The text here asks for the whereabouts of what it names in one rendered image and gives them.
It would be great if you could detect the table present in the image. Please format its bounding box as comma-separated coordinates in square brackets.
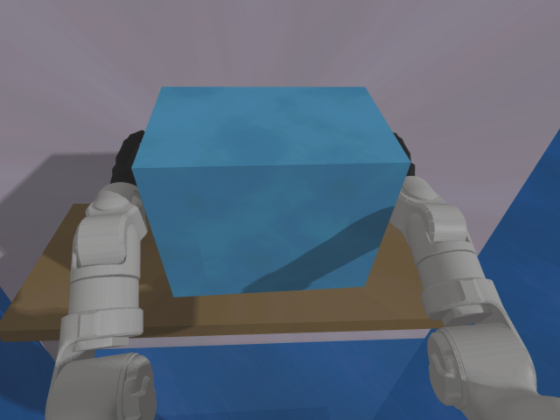
[0, 204, 449, 362]

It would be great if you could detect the robot right upper arm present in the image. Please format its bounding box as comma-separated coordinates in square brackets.
[427, 322, 560, 420]

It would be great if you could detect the robot right forearm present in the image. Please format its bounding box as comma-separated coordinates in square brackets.
[389, 176, 537, 389]

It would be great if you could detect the robot left upper arm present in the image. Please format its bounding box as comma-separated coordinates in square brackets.
[47, 353, 157, 420]

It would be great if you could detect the carton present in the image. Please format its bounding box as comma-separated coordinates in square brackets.
[131, 87, 411, 298]

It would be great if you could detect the right robot hand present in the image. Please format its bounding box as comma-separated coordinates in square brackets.
[393, 132, 415, 176]

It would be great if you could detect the robot left forearm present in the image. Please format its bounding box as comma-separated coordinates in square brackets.
[45, 182, 148, 420]

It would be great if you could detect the left robot hand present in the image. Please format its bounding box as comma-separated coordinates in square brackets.
[110, 130, 144, 186]

